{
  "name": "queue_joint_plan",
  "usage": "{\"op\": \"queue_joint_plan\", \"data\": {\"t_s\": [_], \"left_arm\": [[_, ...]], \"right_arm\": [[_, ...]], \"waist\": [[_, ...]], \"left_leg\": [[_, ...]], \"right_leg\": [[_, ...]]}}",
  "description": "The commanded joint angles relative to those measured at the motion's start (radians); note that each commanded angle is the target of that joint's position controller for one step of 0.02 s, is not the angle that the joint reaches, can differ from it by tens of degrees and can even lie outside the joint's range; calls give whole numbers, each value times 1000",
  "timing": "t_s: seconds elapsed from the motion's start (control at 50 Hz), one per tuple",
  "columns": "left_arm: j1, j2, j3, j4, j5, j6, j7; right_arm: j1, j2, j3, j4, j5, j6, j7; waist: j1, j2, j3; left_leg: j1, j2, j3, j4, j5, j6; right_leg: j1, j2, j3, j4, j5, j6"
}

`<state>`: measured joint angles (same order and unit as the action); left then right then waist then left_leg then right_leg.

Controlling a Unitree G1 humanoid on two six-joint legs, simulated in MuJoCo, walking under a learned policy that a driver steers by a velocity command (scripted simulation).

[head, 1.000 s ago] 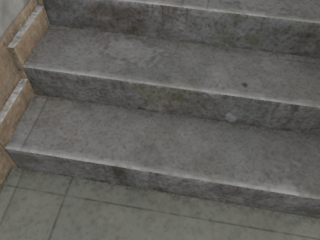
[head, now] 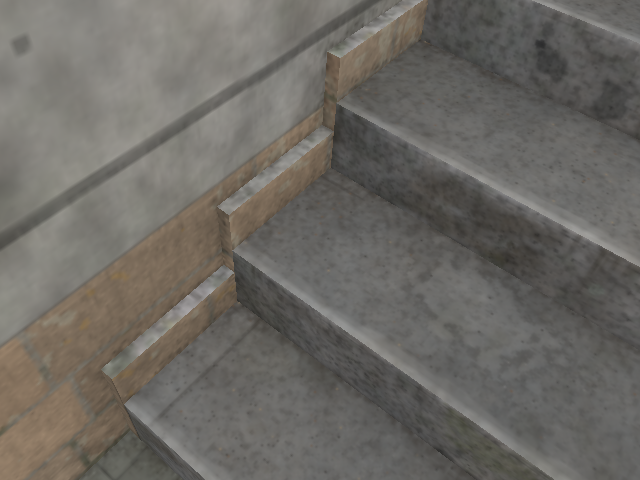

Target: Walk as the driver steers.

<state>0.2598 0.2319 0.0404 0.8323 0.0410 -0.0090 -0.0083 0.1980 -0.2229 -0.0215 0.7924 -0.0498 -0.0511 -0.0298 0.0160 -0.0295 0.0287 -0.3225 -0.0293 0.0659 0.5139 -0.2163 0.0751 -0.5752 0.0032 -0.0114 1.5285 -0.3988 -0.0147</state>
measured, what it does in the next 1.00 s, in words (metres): climbs, turning right: right foot 0.17 m higher, then left foot 0.17 m higher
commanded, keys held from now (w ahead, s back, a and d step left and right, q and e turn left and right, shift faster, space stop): w+e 1.00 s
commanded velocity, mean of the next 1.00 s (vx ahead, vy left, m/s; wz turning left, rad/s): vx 0.48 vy -0.03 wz -0.48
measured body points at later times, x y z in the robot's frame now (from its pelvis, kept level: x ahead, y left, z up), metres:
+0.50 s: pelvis +0.19 -0.08 +0.06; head +0.20 -0.07 +0.51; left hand +0.44 +0.06 -0.04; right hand +0.15 -0.33 -0.07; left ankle +0.09 +0.08 -0.57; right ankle +0.22 -0.14 -0.57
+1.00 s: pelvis +0.51 -0.18 +0.23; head +0.52 -0.20 +0.68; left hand +0.58 +0.03 +0.09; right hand +0.63 -0.45 +0.17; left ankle +0.64 -0.15 -0.40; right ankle +0.28 -0.18 -0.37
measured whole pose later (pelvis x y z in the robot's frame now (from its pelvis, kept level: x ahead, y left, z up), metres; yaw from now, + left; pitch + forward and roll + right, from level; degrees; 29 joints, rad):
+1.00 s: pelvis +0.51 -0.18 +0.23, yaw -34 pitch +9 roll +6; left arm 0.48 0.16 0.04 1.08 0.05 -0.10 -0.15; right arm -0.06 -0.09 0.08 0.68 -0.04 -0.04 0.06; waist -0.01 -0.08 -0.13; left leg -0.88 -0.01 0.19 1.15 -0.43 0.08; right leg -0.42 0.09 0.25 1.32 0.01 -0.12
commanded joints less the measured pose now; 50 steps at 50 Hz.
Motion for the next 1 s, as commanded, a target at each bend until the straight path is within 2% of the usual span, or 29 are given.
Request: {"op": "queue_joint_plan", "data": {"t_s": [0.02,0.08,0.12,0.14,0.2,0.26,0.32,0.36,0.4,0.42,0.44,0.46,0.48,0.5,0.52,0.58,0.62,0.66,0.72,0.78,0.82,0.84,0.86,0.9,0.92,0.94,0.96,0.98,1.0], "left_arm": [[30,30,23,-79,11,58,-15],[-194,-48,-14,-176,-2,89,9],[-312,-69,-35,-250,-4,91,27],[-294,-101,-56,-294,-9,70,30],[-396,-65,-60,-379,-20,59,38],[-353,-95,-67,-409,3,72,26],[-422,-108,-76,-399,8,51,17],[-348,-150,-92,-379,-14,43,16],[-101,-61,-58,-287,-19,50,18],[4,-11,-35,-261,-7,39,18],[90,114,15,-231,-23,34,40],[72,249,66,-194,-12,49,54],[-41,236,66,-217,-12,39,62],[-62,161,44,-195,6,28,57],[135,76,3,-85,23,-36,-37],[3,-35,-30,80,24,-70,-78],[-16,-56,-45,103,55,-64,-98],[-45,16,-27,55,62,-92,-92],[450,-36,-54,232,78,-112,-69],[499,-17,-57,261,109,-105,-97],[341,-18,-49,208,43,-96,-119],[292,-1,-46,185,24,-92,-127],[228,82,-33,144,4,-116,-134],[238,201,21,135,-67,-142,-133],[256,187,36,147,-13,-142,-139],[450,-15,-19,181,82,-137,-145],[396,48,27,277,30,-101,-160],[210,36,35,204,-2,-87,-156],[166,-14,26,211,-5,-90,-123]], "right_arm": [[162,-169,-37,-12,13,8,-36],[262,-74,-2,30,-3,32,-29],[303,-65,7,69,1,29,-21],[239,-66,10,76,28,3,3],[227,-76,20,134,40,-45,7],[287,-182,-10,168,40,-67,-36],[387,-133,-6,186,41,-58,-34],[328,-153,-13,149,42,-44,-35],[246,-212,-31,82,34,-28,-11],[216,-240,-41,45,61,-23,12],[86,-229,-50,-64,73,-25,17],[-70,-177,-49,-149,13,-36,40],[52,-45,-17,-163,-32,-32,51],[57,-6,-4,-163,-23,-22,47],[23,-52,-16,-103,14,-27,94],[31,3,28,-133,-25,-31,94],[18,-11,40,-132,-15,-2,78],[-75,-37,38,-171,34,3,80],[-255,52,79,-203,4,-9,85],[-495,37,87,-280,25,4,76],[-675,86,101,-356,-14,48,78],[-699,99,100,-375,-9,65,96],[-577,129,103,-366,-6,70,128],[-398,-53,41,-288,29,67,125],[-116,-95,11,-193,20,53,90],[164,-104,17,-79,44,28,74],[398,-90,26,-4,1,45,87],[336,-130,14,36,-6,10,64],[169,-112,9,46,25,-1,60]], "waist": [[-12,99,-133],[-62,234,-60],[-57,153,38],[-7,272,57],[6,133,157],[-3,68,66],[-78,12,-28],[-2,105,-107],[96,267,-296],[150,267,-378],[207,107,-295],[189,-187,-251],[51,-93,-193],[8,23,-79],[121,-43,78],[-97,10,-21],[-136,61,-61],[-139,11,-106],[25,-33,-53],[56,-44,7],[31,-44,19],[-5,-39,-11],[-102,-222,-36],[-162,-126,-149],[-200,-61,-304],[-158,260,-702],[-287,347,-607],[-242,179,-270],[-179,164,-177]], "left_leg": [[265,354,-188,-41,858,104],[226,376,-208,-132,110,90],[173,386,-225,-205,-246,62],[77,315,-199,-328,-633,76],[-61,280,-118,-475,-627,97],[159,306,-60,-573,-161,176],[496,310,90,-477,477,144],[389,309,198,-333,1213,118],[410,366,186,7,1757,140],[333,343,187,219,1665,130],[-100,223,171,600,1176,54],[-471,8,-20,970,130,6],[-568,56,-210,1204,111,-17],[-573,69,-187,1283,152,-28],[-854,-83,-469,1500,298,62],[-966,-38,-357,1581,158,145],[-976,-7,-269,1458,268,137],[-722,29,-84,1388,286,86],[-1133,13,-73,1608,-10,52],[-1338,51,-55,1412,-80,68],[-918,92,37,1067,-103,69],[-591,53,83,942,-93,67],[-303,-7,135,1018,-19,-1],[-226,-113,158,573,-155,-6],[76,-69,-40,444,24,43],[595,225,-540,325,276,322],[499,372,-1005,21,-149,426],[268,336,-959,-95,-463,284],[70,355,-836,-83,-379,301]], "right_leg": [[-296,68,85,385,16,3],[-646,112,90,781,-10,-32],[-804,111,121,845,-20,-34],[-786,73,81,723,-105,-29],[-722,22,-27,500,-76,-1],[-624,-65,-53,298,-55,-26],[-610,-69,-164,119,-171,-107],[-255,-3,-236,-66,-294,-149],[43,120,-205,-202,-372,-178],[261,148,-126,-402,-263,-201],[408,-12,385,-753,-485,-264],[468,-165,1044,-1229,-476,-280],[392,-253,1114,-1277,-372,-245],[225,-236,1013,-1238,-433,-214],[213,-118,693,-1064,-180,-209],[158,-66,420,-1009,42,-244],[91,-39,361,-1079,66,-241],[-127,32,218,-1115,229,-179],[362,-43,353,-1059,412,-202],[539,-111,452,-1101,346,-233],[193,-144,420,-1381,423,-257],[-25,-129,380,-1444,611,-261],[-104,-219,383,-1387,1269,-325],[274,-211,320,-1150,1908,-252],[224,-162,334,-825,1936,-167],[-38,-47,344,-487,1291,-146],[-201,156,367,107,376,-78],[-436,90,320,326,480,-92],[-486,32,264,468,540,-98]]}}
